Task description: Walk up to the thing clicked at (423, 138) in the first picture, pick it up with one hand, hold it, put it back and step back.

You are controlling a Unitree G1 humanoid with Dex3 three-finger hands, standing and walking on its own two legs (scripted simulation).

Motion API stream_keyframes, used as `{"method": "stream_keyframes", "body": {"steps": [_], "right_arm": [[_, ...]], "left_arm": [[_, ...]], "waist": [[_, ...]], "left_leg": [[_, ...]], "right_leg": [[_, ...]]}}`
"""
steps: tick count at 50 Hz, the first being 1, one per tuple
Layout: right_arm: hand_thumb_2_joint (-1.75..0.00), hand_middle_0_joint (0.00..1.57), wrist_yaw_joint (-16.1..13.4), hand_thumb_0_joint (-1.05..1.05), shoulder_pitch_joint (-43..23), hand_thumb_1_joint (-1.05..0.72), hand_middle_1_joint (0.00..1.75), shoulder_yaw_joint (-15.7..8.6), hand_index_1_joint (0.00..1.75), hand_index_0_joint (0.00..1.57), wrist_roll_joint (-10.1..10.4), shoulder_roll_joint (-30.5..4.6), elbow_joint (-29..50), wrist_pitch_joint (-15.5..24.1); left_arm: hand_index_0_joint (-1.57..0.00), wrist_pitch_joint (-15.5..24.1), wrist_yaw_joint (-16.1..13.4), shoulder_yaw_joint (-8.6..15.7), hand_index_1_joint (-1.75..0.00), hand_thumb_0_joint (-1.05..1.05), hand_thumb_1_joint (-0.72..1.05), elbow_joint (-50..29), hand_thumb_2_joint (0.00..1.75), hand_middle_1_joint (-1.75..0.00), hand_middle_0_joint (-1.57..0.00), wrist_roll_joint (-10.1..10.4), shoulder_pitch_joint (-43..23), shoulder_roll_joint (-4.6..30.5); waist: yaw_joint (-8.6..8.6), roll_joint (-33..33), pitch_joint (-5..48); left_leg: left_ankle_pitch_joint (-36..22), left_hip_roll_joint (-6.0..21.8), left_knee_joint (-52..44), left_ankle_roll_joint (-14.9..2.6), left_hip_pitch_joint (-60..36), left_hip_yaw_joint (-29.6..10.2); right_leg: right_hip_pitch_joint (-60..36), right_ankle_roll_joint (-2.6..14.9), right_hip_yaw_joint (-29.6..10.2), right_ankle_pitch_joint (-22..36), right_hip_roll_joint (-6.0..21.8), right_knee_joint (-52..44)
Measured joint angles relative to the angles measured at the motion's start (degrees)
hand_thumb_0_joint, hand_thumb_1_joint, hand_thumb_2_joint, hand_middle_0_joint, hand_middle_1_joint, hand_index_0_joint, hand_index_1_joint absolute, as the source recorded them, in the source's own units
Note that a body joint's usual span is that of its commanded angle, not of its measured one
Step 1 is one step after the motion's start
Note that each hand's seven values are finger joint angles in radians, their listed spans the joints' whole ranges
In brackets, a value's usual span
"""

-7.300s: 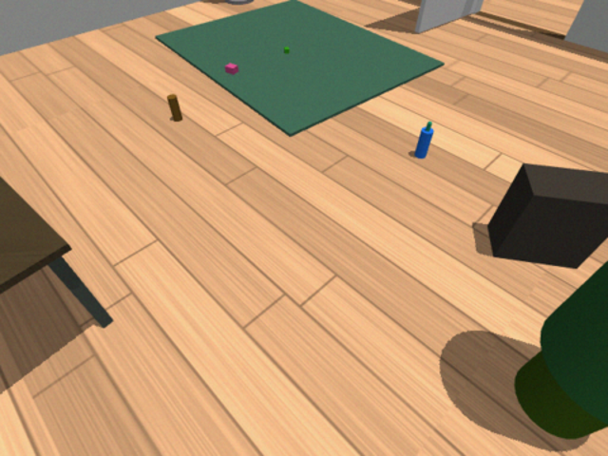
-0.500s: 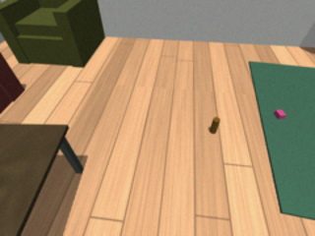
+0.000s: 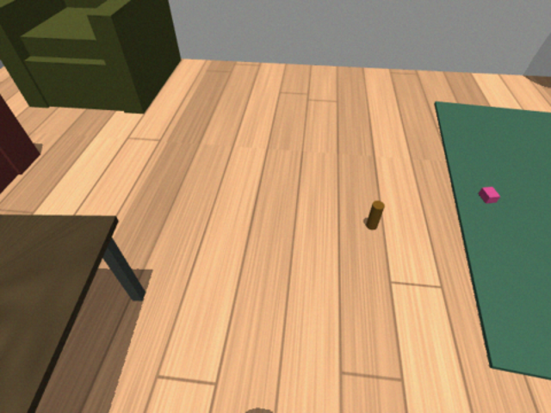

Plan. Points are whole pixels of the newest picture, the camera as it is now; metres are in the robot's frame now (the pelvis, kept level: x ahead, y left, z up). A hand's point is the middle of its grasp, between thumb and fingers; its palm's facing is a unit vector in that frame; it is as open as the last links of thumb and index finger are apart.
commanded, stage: stand
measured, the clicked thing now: out of the picture -0.23 -1.07 -0.68
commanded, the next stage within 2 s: walk up in 0.58 s
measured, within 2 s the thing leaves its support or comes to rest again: neither
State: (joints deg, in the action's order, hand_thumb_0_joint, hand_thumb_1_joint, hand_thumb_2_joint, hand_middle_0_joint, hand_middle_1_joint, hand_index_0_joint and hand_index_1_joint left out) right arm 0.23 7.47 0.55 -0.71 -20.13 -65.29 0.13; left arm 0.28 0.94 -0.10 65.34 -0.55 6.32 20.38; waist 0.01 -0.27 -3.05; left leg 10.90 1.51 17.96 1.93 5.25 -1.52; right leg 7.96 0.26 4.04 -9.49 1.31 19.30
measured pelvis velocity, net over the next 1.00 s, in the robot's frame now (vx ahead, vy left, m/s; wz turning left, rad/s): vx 0.09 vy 0.06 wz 0.00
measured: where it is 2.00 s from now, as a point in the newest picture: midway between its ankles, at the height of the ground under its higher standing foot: (279, 345)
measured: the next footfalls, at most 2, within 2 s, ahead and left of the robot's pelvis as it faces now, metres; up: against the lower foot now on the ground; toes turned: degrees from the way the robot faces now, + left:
left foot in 0.88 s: +0.16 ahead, +0.18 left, +0.00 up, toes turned +5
right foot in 1.32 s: +0.37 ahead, -0.11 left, +0.00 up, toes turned -6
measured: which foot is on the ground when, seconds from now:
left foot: down 0.00-0.64, up 0.66-0.86, down 0.88-1.00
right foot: down 0.00-0.88, up 0.90-1.00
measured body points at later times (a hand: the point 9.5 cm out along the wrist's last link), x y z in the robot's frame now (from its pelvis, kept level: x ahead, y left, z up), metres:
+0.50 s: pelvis +0.01 +0.00 +0.00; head +0.02 +0.00 +0.45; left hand +0.08 +0.30 -0.13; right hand +0.08 -0.30 -0.14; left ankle -0.01 +0.14 -0.75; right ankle +0.01 -0.11 -0.75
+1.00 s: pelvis +0.09 +0.06 -0.02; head +0.08 +0.08 +0.43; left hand +0.12 +0.40 -0.15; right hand +0.14 -0.28 -0.11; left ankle +0.12 +0.18 -0.75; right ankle +0.06 -0.08 -0.69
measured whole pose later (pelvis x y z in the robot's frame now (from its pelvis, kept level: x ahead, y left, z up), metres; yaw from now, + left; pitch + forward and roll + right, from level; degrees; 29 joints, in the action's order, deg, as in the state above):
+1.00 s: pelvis +0.09 +0.06 -0.02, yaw +0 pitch -4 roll +0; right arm 2.6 15.7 -5.6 -2.3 -23.0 -55.9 3.5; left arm -1.0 3.6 4.3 58.8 -1.5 16.4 26.0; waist -0.7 4.0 -2.8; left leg 15.7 1.8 33.3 -1.1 14.1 4.8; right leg 20.4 2.7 -4.2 -25.2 0.0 59.1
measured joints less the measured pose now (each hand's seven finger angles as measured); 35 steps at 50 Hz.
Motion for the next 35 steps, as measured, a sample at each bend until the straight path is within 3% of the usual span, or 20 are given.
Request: {"method": "stream_keyframes", "body": {"steps": [29,33,35], "right_arm": [[-0.9,0.2,-0.1,0.0,-0.8,-0.91,0.3,0.1,0.3,0.21,0.0,0.0,1.0,0.0],[-0.9,0.2,1.6,0.0,2.0,-0.91,0.3,-1.9,0.3,0.21,-1.1,-0.8,3.2,0.5],[-0.9,0.2,2.1,0.0,3.4,-0.91,0.3,-2.9,0.3,0.21,-1.6,-1.6,3.9,0.2]], "left_arm": [[-0.21,0.2,-0.2,-0.1,-0.3,0.01,0.9,-0.3,0.9,-0.3,-0.21,0.0,-0.5,-0.1],[-0.21,0.9,1.8,2.4,-0.3,0.01,0.9,-3.1,0.9,-0.3,-0.21,-1.3,2.1,0.2],[-0.21,1.5,2.3,3.4,-0.3,0.01,0.9,-4.5,0.9,-0.3,-0.21,-1.7,3.3,0.7]], "waist": [[0.05,-0.1,0.3],[0.31,-0.4,1.7],[0.48,-0.2,2.0]], "left_leg": [[0.3,0.2,-0.6,0.09,-0.8,0.0],[12.2,0.3,8.8,-3.19,2.8,0.2],[14.6,0.2,17.6,-3.46,7.0,1.5]], "right_leg": [[-0.8,0.03,0.0,-0.2,-0.2,-0.6],[1.0,1.32,0.2,-8.2,-0.3,5.0],[0.7,1.98,0.9,-6.3,0.2,4.9]]}}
